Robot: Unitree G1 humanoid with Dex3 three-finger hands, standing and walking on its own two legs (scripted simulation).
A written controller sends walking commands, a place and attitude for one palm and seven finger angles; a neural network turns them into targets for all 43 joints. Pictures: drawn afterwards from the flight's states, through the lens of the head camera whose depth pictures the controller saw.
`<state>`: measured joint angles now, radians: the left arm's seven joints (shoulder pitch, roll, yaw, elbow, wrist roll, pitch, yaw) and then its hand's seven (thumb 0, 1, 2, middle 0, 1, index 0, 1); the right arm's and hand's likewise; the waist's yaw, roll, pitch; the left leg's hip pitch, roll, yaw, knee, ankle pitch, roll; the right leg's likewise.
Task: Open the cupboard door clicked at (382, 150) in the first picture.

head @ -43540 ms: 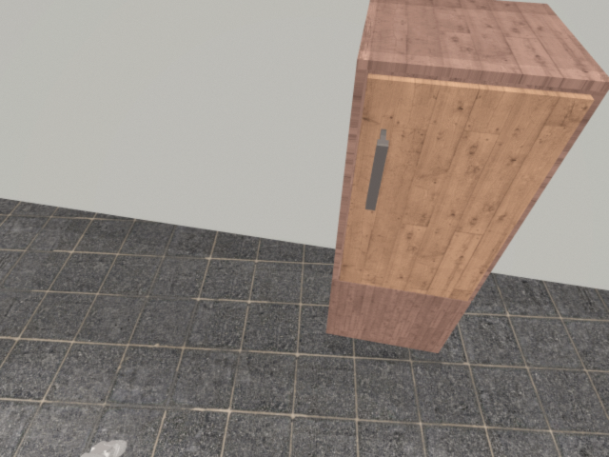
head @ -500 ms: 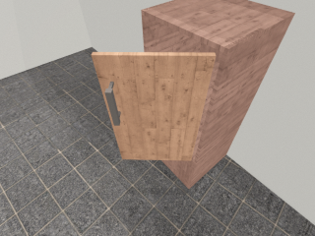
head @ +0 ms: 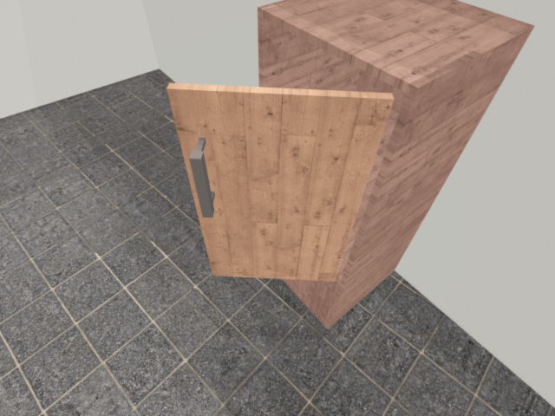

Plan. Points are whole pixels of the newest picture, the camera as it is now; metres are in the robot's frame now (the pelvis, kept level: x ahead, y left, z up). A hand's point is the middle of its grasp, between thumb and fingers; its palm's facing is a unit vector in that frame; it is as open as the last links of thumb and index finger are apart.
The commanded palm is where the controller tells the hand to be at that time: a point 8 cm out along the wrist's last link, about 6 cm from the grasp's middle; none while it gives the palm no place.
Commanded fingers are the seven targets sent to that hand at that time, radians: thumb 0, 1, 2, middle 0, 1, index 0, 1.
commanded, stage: look again from close up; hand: left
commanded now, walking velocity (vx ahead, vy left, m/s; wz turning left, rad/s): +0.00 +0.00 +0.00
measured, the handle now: (205, 179) +0.51 +0.17 +0.02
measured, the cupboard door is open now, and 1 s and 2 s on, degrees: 48 48 48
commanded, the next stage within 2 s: raise the hand with hooked fingers in 0.40 s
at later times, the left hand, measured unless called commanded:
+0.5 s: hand out of the picture +0.01 +0.17 -0.18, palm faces +0.01 -0.98 -0.19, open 7.4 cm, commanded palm +0.09 +0.22 -0.07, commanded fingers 0.00 0.88 0.89 -0.20 -0.31 -0.20 -0.31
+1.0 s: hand out of the picture +0.12 +0.19 -0.07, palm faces +0.18 -0.98 -0.01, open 9.0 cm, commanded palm +0.13 +0.24 -0.03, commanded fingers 0.00 0.29 0.64 -0.24 -0.69 -0.24 -0.69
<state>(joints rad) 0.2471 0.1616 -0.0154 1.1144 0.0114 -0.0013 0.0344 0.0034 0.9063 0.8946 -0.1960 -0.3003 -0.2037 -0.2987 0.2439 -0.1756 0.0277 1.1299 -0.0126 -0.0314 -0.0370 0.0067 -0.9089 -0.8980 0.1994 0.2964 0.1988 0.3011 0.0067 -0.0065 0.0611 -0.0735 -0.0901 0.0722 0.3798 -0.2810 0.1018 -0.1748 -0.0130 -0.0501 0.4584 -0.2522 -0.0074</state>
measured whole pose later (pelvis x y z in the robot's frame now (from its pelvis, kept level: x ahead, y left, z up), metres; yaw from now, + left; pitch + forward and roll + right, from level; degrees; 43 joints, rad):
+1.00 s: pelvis -0.04 -0.05 -0.08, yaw +3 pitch +12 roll +0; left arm 0.42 0.24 0.29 0.22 -0.32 -0.48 -0.38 0.01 0.51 0.73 -0.23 -0.55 -0.23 -0.55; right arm 0.15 -0.31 -0.05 0.47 0.02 -0.24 -0.04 0.01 -0.91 -0.90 0.20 0.30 0.20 0.30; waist 0.03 -0.05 -0.11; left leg -0.76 -0.03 0.01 1.09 -0.53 0.03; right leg -0.80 0.03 -0.13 1.05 -0.46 -0.10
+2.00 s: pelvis -0.03 +0.00 -0.04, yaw +3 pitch +8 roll -3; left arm -0.01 0.41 0.39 0.34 -0.34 -0.23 -0.48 -0.01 -0.49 0.30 -0.30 -1.19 -0.30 -1.19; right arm 0.26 -0.26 0.08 0.55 0.04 -0.22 -0.08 0.01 -0.90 -0.90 0.20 0.30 0.20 0.30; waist 0.02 0.02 -0.07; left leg -0.55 -0.06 0.03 0.86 -0.45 0.10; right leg -0.57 0.02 -0.10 0.78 -0.36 -0.02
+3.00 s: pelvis -0.03 -0.03 -0.04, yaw +3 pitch +9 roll -2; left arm -0.27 0.47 0.43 0.64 -0.31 -0.25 -0.53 -0.01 -0.50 0.30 -0.30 -1.20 -0.30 -1.20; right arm 0.26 -0.29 0.07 0.60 0.05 -0.19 -0.10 0.01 -0.90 -0.90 0.20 0.30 0.20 0.30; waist -0.01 0.02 -0.05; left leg -0.56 -0.04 0.01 0.82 -0.42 0.06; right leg -0.58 0.04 -0.11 0.76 -0.34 -0.06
